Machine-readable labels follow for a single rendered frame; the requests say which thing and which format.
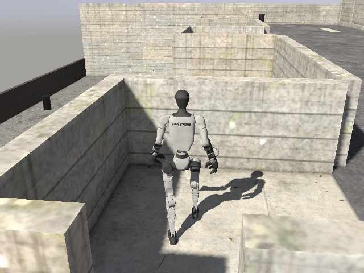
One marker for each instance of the robot head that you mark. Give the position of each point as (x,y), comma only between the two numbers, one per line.
(182,99)

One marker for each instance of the robot left hand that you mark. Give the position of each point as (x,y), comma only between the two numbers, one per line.
(158,156)

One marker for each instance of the robot left upper arm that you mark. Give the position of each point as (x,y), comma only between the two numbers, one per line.
(161,129)

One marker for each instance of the robot left forearm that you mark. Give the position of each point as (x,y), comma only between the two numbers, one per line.
(156,148)

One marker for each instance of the robot right hand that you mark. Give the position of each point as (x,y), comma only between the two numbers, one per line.
(213,165)

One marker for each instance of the robot right upper arm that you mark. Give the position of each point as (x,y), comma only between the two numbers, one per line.
(202,130)

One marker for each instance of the robot right forearm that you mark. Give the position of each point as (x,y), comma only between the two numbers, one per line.
(210,152)

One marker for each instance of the robot left thigh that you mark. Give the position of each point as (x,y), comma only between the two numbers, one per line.
(167,169)

